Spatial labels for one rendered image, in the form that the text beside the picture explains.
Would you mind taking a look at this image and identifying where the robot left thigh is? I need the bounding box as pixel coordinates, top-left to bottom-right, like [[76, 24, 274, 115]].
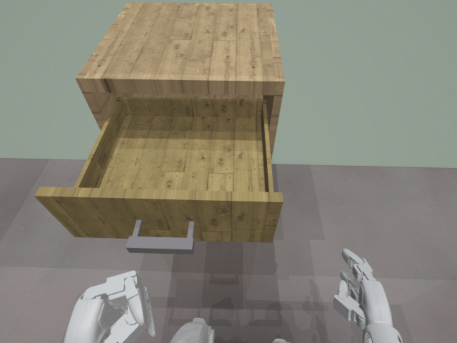
[[169, 322, 215, 343]]

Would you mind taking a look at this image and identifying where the handle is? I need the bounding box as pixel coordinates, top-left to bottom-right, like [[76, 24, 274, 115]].
[[126, 220, 195, 254]]

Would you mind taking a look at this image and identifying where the robot left hand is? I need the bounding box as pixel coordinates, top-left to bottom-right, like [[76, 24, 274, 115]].
[[64, 270, 157, 343]]

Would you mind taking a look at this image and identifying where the drawer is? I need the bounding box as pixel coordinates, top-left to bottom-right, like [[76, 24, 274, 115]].
[[34, 97, 283, 243]]

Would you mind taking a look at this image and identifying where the robot right hand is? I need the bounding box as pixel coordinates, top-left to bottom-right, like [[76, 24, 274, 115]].
[[333, 249, 393, 331]]

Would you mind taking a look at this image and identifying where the cabinet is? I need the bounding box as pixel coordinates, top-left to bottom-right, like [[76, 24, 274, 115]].
[[75, 2, 285, 159]]

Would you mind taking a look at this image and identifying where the right robot forearm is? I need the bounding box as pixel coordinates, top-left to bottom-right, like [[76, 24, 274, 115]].
[[363, 323, 403, 343]]

